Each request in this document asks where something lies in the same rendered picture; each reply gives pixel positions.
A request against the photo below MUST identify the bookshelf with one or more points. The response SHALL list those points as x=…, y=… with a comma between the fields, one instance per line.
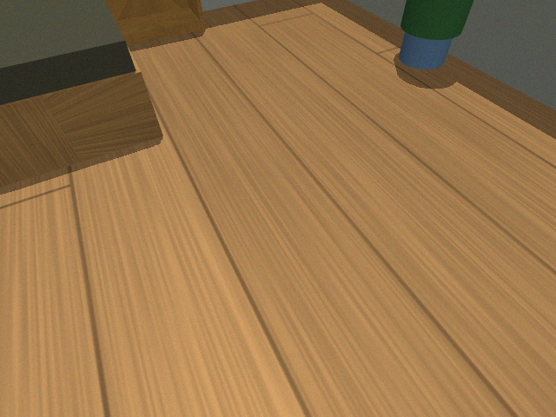
x=146, y=20

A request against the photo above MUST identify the bed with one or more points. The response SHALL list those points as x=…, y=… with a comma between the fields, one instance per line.
x=70, y=89

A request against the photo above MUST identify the potted plant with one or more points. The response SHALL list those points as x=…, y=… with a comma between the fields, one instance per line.
x=430, y=26

